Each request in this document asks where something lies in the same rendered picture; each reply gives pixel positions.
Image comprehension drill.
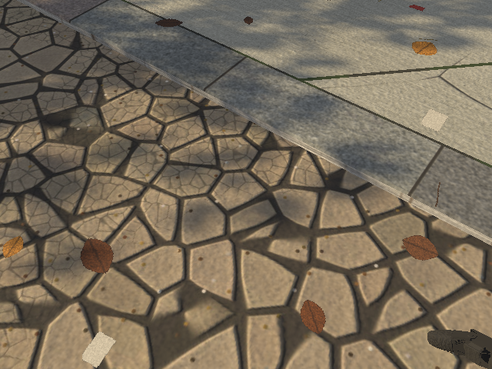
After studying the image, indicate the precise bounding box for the robot right hand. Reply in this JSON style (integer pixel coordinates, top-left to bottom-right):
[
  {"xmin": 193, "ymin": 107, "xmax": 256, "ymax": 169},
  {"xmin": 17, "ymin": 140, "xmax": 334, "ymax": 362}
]
[{"xmin": 427, "ymin": 329, "xmax": 492, "ymax": 369}]

